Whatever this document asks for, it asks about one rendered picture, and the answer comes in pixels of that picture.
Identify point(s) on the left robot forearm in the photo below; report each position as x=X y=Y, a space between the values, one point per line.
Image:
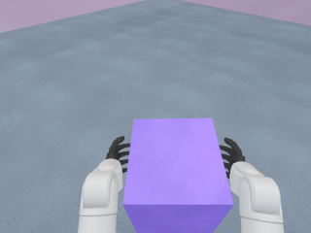
x=100 y=197

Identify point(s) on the right robot forearm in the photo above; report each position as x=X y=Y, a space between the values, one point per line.
x=260 y=205

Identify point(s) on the robot left hand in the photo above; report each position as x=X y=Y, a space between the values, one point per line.
x=115 y=154

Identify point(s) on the robot right hand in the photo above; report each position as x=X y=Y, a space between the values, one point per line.
x=235 y=155

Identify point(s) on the carton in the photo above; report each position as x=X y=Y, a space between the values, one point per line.
x=175 y=180

